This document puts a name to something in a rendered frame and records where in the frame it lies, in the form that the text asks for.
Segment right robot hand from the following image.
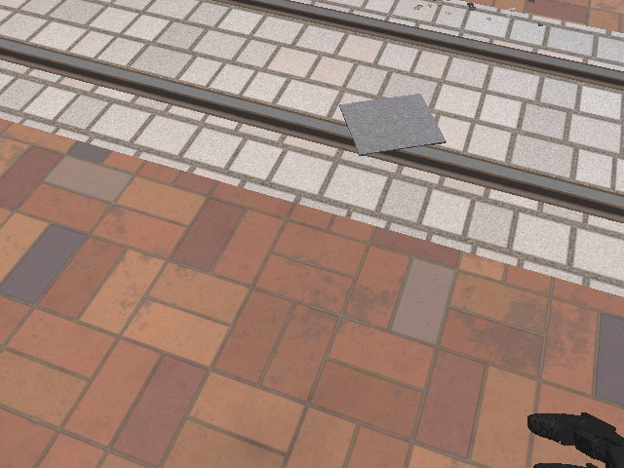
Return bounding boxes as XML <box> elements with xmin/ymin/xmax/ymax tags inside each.
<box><xmin>527</xmin><ymin>412</ymin><xmax>624</xmax><ymax>468</ymax></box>

